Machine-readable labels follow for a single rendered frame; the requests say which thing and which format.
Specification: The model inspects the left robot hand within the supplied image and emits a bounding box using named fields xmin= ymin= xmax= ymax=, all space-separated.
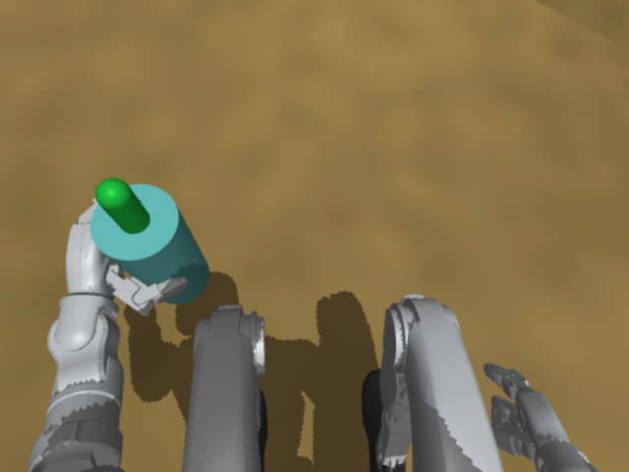
xmin=65 ymin=198 xmax=190 ymax=316

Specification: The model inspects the right robot foot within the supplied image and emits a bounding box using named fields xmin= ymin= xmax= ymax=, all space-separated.
xmin=362 ymin=370 xmax=406 ymax=472

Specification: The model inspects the right robot arm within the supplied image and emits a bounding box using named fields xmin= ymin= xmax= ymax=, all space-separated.
xmin=535 ymin=442 xmax=600 ymax=472

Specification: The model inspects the left robot arm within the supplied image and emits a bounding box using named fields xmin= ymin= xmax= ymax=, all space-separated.
xmin=27 ymin=293 xmax=125 ymax=472

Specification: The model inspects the right robot hand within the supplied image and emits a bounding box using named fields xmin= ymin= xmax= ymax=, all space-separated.
xmin=484 ymin=363 xmax=570 ymax=461

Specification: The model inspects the bottle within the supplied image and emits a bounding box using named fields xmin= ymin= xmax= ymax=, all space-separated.
xmin=90 ymin=178 xmax=209 ymax=304

